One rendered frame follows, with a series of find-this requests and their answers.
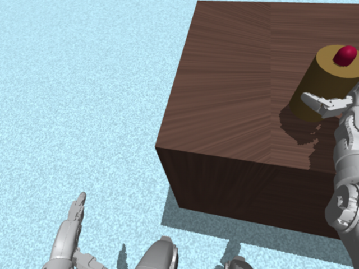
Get right robot hand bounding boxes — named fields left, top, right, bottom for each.
left=301, top=82, right=359, bottom=119

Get right robot arm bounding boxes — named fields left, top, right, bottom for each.
left=325, top=106, right=359, bottom=269

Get left robot hand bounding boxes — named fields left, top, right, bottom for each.
left=49, top=192, right=107, bottom=269

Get bottle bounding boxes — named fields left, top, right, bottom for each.
left=289, top=45, right=359, bottom=122

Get left robot arm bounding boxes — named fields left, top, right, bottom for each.
left=42, top=258, right=74, bottom=269

